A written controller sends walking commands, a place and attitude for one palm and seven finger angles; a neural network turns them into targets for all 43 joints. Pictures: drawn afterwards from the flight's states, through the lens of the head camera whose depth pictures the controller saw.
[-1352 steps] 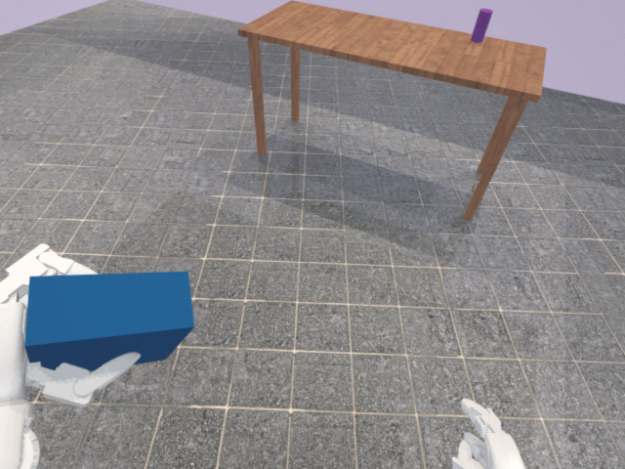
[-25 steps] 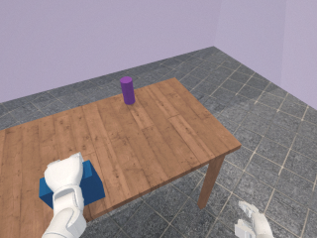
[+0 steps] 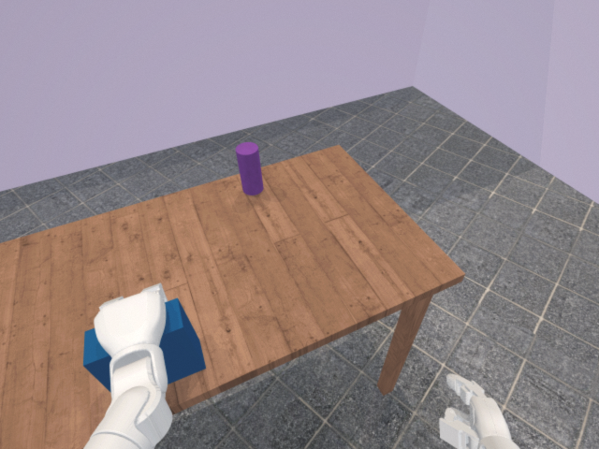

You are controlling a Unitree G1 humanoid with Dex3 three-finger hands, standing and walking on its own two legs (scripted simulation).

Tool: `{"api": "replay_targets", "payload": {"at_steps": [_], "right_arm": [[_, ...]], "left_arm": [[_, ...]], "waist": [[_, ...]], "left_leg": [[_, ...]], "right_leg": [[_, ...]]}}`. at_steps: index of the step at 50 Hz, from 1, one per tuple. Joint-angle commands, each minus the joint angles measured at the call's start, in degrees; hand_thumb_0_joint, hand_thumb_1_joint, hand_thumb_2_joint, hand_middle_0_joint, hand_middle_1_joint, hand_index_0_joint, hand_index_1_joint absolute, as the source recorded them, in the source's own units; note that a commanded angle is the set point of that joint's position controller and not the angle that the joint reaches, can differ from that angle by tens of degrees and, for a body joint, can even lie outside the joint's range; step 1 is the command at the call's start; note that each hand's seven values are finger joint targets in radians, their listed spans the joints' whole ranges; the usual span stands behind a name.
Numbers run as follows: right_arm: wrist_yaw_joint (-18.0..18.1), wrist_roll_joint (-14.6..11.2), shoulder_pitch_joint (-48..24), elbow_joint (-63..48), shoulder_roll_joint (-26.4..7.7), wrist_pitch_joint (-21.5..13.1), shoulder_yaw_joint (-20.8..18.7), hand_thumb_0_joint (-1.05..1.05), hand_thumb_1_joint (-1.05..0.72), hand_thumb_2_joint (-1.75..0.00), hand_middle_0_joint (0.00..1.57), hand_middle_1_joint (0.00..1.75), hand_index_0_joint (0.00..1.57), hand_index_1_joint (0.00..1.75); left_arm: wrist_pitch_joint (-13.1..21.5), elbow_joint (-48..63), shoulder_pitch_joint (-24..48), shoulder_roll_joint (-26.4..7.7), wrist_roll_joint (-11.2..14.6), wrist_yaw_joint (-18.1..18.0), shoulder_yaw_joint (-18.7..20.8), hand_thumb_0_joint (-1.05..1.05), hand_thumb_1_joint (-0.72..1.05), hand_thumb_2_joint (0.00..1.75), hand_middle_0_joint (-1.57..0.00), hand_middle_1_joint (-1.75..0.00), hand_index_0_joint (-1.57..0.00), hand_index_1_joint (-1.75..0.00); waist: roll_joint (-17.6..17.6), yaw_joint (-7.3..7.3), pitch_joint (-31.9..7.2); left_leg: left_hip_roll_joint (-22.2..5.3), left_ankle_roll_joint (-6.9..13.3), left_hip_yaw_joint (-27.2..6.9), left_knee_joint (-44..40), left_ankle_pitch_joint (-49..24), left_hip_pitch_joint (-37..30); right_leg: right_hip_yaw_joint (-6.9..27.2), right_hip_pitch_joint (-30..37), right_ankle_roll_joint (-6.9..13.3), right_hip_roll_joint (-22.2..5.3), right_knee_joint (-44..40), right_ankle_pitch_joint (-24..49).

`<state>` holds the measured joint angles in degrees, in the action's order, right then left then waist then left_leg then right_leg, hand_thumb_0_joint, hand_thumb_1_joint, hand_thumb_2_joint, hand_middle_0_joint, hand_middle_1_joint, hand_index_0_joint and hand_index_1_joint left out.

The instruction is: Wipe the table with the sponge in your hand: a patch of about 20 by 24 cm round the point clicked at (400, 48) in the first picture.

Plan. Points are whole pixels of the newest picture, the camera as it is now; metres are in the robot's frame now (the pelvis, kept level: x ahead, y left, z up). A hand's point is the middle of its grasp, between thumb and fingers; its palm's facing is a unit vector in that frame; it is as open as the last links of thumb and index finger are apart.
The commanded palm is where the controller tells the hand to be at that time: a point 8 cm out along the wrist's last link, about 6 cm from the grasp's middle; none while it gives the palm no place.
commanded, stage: slide across to the third lane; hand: left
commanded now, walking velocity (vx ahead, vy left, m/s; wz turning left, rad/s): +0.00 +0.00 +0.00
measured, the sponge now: (154, 357) +0.25 +0.27 -0.06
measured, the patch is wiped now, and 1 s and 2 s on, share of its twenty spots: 0.65 0.75 0.75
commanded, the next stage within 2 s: wipe forward along the third lane in 1.58 s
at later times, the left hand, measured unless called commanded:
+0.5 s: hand (164, 329) +0.28 +0.24 -0.01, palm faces -0.09 -0.03 -1.00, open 10.0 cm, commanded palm +0.26 +0.18 +0.04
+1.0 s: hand (191, 321) +0.29 +0.21 -0.01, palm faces -0.09 -0.03 -1.00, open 10.0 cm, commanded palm +0.27 +0.17 +0.04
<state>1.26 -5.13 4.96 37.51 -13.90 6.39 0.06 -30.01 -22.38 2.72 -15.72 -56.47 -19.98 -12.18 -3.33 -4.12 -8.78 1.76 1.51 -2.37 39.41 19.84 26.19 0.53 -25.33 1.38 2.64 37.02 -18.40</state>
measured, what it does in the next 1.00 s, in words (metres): stands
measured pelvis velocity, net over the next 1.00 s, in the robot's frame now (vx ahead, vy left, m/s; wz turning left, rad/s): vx -0.01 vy -0.02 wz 0.02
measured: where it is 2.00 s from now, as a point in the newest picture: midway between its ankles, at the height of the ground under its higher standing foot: outside the picture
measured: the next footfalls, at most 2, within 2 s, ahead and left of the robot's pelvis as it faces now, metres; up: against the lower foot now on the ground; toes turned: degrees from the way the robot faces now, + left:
none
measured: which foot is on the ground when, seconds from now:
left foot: down 0.00-1.00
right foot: down 0.00-1.00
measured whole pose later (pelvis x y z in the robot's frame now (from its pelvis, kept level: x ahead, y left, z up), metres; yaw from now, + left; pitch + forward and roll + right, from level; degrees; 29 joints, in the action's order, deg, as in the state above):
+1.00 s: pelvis -0.01 -0.02 +0.00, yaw +1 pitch +6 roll +0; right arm -0.2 -4.9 4.3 41.5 -13.9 7.3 -1.0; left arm -30.7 -40.3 18.9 -10.5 -53.8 -22.6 -18.8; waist -3.6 -4.0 -7.9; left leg 1.5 -0.1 -4.1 37.8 17.6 26.5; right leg -1.2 -25.8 2.9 2.9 36.6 -17.2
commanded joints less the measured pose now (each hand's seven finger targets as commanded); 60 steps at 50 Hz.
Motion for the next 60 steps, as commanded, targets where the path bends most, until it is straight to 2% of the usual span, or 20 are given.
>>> {"api": "replay_targets", "payload": {"at_steps": [1, 3, 4, 11, 13, 21, 23, 26, 28, 29, 34, 37, 38, 39, 40, 43, 46, 48, 49, 60], "right_arm": [[0.2, 0.0, -10.1, -9.2, -6.1, -3.5, -2.3, 0.0, -0.9, -0.9, 0.2, 0.3, 0.2, 0.3], [0.4, 0.0, -10.6, -8.8, -6.3, -3.7, -2.4, 0.0, -0.9, -0.9, 0.2, 0.3, 0.2, 0.3], [0.3, 0.0, -10.6, -9.0, -5.9, -3.9, -2.4, 0.0, -0.9, -0.9, 0.2, 0.3, 0.2, 0.3], [-0.3, 0.0, -10.7, -7.5, -5.6, -4.5, -2.3, 0.0, -0.9, -0.9, 0.2, 0.3, 0.2, 0.3], [-0.3, 0.0, -10.4, -6.9, -5.8, -4.5, -2.6, 0.0, -0.9, -0.9, 0.2, 0.3, 0.2, 0.3], [-1.3, 0.0, -10.7, -6.3, -5.2, -3.9, -2.4, 0.0, -0.9, -0.9, 0.2, 0.3, 0.2, 0.3], [-1.2, 0.0, -10.9, -5.8, -5.5, -3.6, -2.5, 0.0, -0.9, -0.9, 0.2, 0.3, 0.2, 0.3], [-1.6, 0.0, -10.8, -5.6, -5.0, -3.2, -2.5, 0.0, -0.9, -0.9, 0.2, 0.3, 0.2, 0.3], [-1.8, 0.3, -10.8, -5.4, -5.4, -2.7, -2.7, 0.0, -0.9, -0.9, 0.2, 0.3, 0.2, 0.3], [-1.9, 0.2, -11.0, -5.8, -4.9, -2.6, -2.6, 0.0, -0.9, -0.9, 0.2, 0.3, 0.2, 0.3], [-2.2, 0.3, -11.4, -5.5, -4.7, -2.0, -2.6, 0.0, -0.9, -0.9, 0.2, 0.3, 0.2, 0.3], [-2.2, 0.3, -11.7, -5.2, -4.9, -1.8, -2.5, 0.0, -0.9, -0.9, 0.2, 0.3, 0.2, 0.3], [-2.0, 0.3, -11.6, -4.9, -5.3, -1.6, -2.7, 0.0, -0.9, -0.9, 0.2, 0.3, 0.2, 0.3], [-1.9, 0.3, -11.6, -5.3, -4.9, -1.6, -2.4, 0.0, -0.9, -0.9, 0.2, 0.3, 0.2, 0.3], [-1.8, 0.2, -11.4, -5.1, -5.1, -1.6, -2.5, 0.0, -0.9, -0.9, 0.2, 0.3, 0.2, 0.3], [-1.4, 0.4, -11.1, -4.9, -5.5, -1.6, -2.7, 0.0, -0.9, -0.9, 0.2, 0.3, 0.2, 0.3], [-1.3, 0.3, -11.1, -5.4, -5.1, -1.9, -2.6, 0.0, -0.9, -0.9, 0.2, 0.3, 0.2, 0.3], [-1.3, 0.4, -10.6, -5.1, -5.6, -1.9, -2.9, 0.0, -0.9, -0.9, 0.2, 0.3, 0.2, 0.3], [-1.2, 0.3, -10.9, -5.7, -5.1, -2.0, -2.7, 0.0, -0.9, -0.9, 0.2, 0.3, 0.2, 0.3], [-1.3, 0.2, -11.7, -5.9, -5.4, -2.2, -2.8, 0.0, -0.9, -0.9, 0.2, 0.3, 0.2, 0.3]], "left_arm": [[1.4, 5.2, 9.9, 1.7, 2.9, 1.7, -3.2, 0.0, 0.1, 1.3, -1.2, -1.6, -1.2, -1.6], [1.8, 5.6, 11.2, 0.3, 3.2, 1.7, -2.0, 0.0, 0.1, 1.3, -1.2, -1.6, -1.2, -1.6], [2.2, 6.7, 13.0, 3.0, 3.4, 1.8, -4.6, 0.0, 0.1, 1.3, -1.2, -1.6, -1.2, -1.6], [3.9, 3.1, 19.9, 8.5, 3.1, 2.3, -11.3, 0.0, 0.1, 1.3, -1.2, -1.6, -1.2, -1.6], [4.5, 2.4, 21.4, 7.0, 3.2, 2.1, -9.7, 0.0, 0.1, 1.3, -1.2, -1.6, -1.2, -1.6], [5.6, 0.0, 26.1, 12.3, 4.3, 1.6, -14.6, 0.0, 0.1, 1.3, -1.2, -1.6, -1.2, -1.6], [5.3, -0.7, 28.2, 10.0, 4.3, 1.0, -12.2, 0.0, 0.1, 1.3, -1.2, -1.6, -1.2, -1.6], [4.6, -2.9, 29.1, 12.5, 3.3, 0.7, -14.4, 0.0, 0.1, 1.3, -1.2, -1.6, -1.2, -1.6], [4.2, -3.8, 29.2, 9.7, 3.0, 0.0, -11.3, 0.0, 0.1, 1.3, -1.2, -1.6, -1.2, -1.6], [4.0, -3.6, 29.4, 11.8, 3.6, 0.0, -13.0, 0.0, 0.1, 1.3, -1.2, -1.6, -1.2, -1.6], [2.4, -6.6, 32.1, 12.3, 3.6, -1.4, -12.5, 0.0, 0.1, 1.3, -1.2, -1.6, -1.2, -1.6], [1.7, -8.9, 31.9, 10.9, 4.0, -1.9, -10.7, 0.0, 0.1, 1.3, -1.2, -1.6, -1.2, -1.6], [1.4, -9.7, 31.7, 8.2, 3.9, -2.1, -8.0, 0.0, 0.1, 1.3, -1.2, -1.6, -1.2, -1.6], [1.4, -9.4, 32.4, 10.2, 4.5, -1.9, -9.7, 0.0, 0.1, 1.3, -1.2, -1.6, -1.2, -1.6], [1.5, -9.7, 32.8, 8.8, 4.4, -2.1, -8.3, 0.0, 0.1, 1.3, -1.2, -1.6, -1.2, -1.6], [1.4, -10.6, 32.3, 6.7, 3.9, -2.4, -6.3, 0.0, 0.1, 1.3, -1.2, -1.6, -1.2, -1.6], [1.8, -10.6, 30.7, 8.4, 4.3, -2.3, -7.8, 0.0, 0.1, 1.3, -1.2, -1.6, -1.2, -1.6], [1.9, -10.4, 29.2, 5.2, 4.1, -2.6, -4.5, 0.0, 0.1, 1.3, -1.2, -1.6, -1.2, -1.6], [2.0, -9.6, 28.9, 7.7, 4.4, -2.5, -7.0, 0.0, 0.1, 1.3, -1.2, -1.6, -1.2, -1.6], [0.8, -7.7, 23.5, 5.8, 4.8, -2.6, -4.9, 0.0, 0.1, 1.3, -1.2, -1.6, -1.2, -1.6]], "waist": [[6.3, 1.49, -6.5], [5.8, 1.03, -7.3], [5.3, 1.57, -7.9], [6.5, 2.71, -6.5], [7.3, 2.43, -8.0], [8.6, 3.18, -8.4], [8.0, 2.62, -8.9], [8.5, 2.93, -8.4], [7.7, 1.99, -10.2], [7.5, 2.34, -9.9], [6.9, 2.09, -9.8], [8.0, 2.02, -9.2], [8.1, 1.62, -9.2], [8.2, 2.03, -9.2], [8.8, 2.15, -9.1], [7.9, 1.78, -9.7], [8.2, 2.1, -9.1], [8.4, 1.38, -10.2], [8.2, 1.79, -9.9], [9.6, 1.23, -8.5]], "left_leg": [[-0.8, 0.6, -1.9, -5.6, -10.9, -6.2], [-0.8, 0.5, -2.2, -6.0, -10.5, -6.8], [-0.8, 0.7, -1.9, -5.7, -11.3, -7.5], [-1.2, 0.8, -3.1, -6.0, -10.4, -8.1], [-1.1, 0.7, -3.3, -5.6, -10.8, -8.3], [-0.8, 0.9, -3.4, -4.6, -11.4, -8.2], [-0.7, 0.6, -3.4, -4.9, -10.7, -8.0], [-0.5, 0.7, -3.0, -4.6, -11.2, -7.9], [-0.5, 0.5, -2.7, -4.6, -11.5, -7.6], [-0.3, 0.6, -2.4, -4.5, -11.6, -7.6], [-0.2, 0.4, -1.9, -5.1, -10.1, -6.7], [0.0, 0.5, -1.1, -5.2, -9.5, -5.6], [-0.1, 0.3, -1.2, -5.6, -8.6, -5.2], [0.1, 0.5, -0.8, -5.6, -8.5, -5.0], [0.1, 0.5, -0.8, -5.5, -8.5, -4.8], [0.1, 0.3, -0.5, -5.9, -7.8, -4.5], [0.3, 0.5, 0.1, -5.9, -7.7, -4.1], [0.3, 0.3, -0.1, -6.1, -7.8, -3.8], [0.5, 0.5, 0.3, -5.9, -8.0, -4.0], [0.3, 0.5, 0.7, -6.9, -8.9, -3.9]], "right_leg": [[-0.9, 2.8, 2.9, 0.0, -5.3, 11.3], [-0.5, 3.1, 3.0, 0.1, -5.7, 10.7], [-1.1, 3.5, 2.9, -0.1, -5.3, 11.7], [-2.4, 0.6, 3.1, -0.1, -5.0, 9.5], [-2.0, 1.2, 3.1, 0.0, -4.8, 10.4], [-3.1, 0.6, 2.9, -0.4, -4.1, 11.5], [-2.6, 0.9, 3.0, -0.3, -4.2, 11.0], [-3.2, 0.8, 3.1, -0.3, -4.0, 11.2], [-2.6, 1.9, 3.2, -0.3, -4.0, 12.0], [-3.0, 2.3, 3.0, -0.5, -4.1, 12.3], [-2.9, 2.4, 3.0, -0.4, -4.4, 10.8], [-2.1, 3.3, 2.7, -0.6, -5.4, 11.4], [-1.7, 3.6, 2.7, -0.5, -5.8, 10.5], [-1.8, 4.1, 2.5, -0.7, -5.8, 10.8], [-1.6, 4.2, 2.4, -0.7, -6.1, 11.2], [-0.8, 4.7, 2.5, -0.7, -6.5, 10.4], [-0.4, 5.1, 2.2, -1.0, -7.1, 10.9], [0.3, 6.1, 2.3, -0.7, -7.2, 11.1], [-0.1, 6.2, 2.2, -0.9, -7.2, 11.7], [0.6, 7.6, 2.0, -1.1, -8.1, 13.8]]}}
